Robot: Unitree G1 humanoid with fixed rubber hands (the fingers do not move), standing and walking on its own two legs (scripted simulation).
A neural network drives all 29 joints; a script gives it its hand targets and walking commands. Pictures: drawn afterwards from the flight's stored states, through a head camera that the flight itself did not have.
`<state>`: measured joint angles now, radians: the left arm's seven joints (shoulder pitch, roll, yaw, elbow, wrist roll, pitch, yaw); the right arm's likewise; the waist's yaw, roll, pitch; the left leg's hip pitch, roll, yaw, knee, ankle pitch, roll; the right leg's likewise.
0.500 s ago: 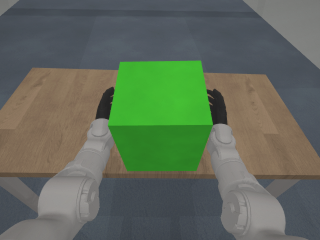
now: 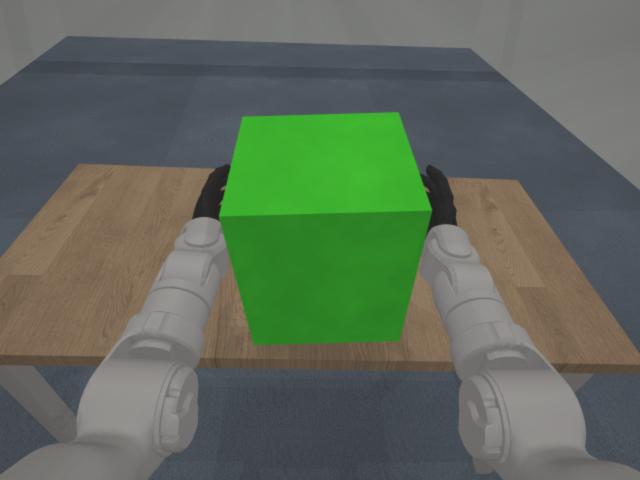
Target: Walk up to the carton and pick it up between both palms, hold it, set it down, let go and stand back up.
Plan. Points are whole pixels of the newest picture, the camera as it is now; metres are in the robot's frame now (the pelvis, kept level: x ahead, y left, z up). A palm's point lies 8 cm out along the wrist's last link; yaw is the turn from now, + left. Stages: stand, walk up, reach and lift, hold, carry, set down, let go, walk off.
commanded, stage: reach and lift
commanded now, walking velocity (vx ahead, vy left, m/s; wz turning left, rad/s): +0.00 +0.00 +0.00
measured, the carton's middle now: (323, 232) +0.42 +0.01 +0.12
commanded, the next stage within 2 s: hold in 1.54 s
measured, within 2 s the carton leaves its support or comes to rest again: neither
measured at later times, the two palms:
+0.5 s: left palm (193, 217) +0.36 +0.17 +0.18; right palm (445, 214) +0.38 -0.13 +0.19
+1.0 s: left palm (186, 201) +0.36 +0.17 +0.20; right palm (448, 192) +0.38 -0.13 +0.22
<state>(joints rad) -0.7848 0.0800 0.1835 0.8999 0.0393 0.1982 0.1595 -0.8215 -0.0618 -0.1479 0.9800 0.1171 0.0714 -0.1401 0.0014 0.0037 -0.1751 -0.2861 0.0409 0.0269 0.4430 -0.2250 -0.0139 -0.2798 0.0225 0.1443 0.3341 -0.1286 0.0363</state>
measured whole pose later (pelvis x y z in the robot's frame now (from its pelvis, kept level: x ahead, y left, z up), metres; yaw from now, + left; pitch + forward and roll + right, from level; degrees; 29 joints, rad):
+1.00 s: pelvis -0.01 +0.00 +0.00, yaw +0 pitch -2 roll -1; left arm -0.77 0.06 0.22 0.55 0.12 0.59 0.15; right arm -0.91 -0.11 -0.08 0.85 0.24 0.34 -0.16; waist 0.00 0.00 -0.14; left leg -0.19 0.04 0.03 0.44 -0.22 -0.01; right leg -0.18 0.02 0.14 0.32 -0.12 0.04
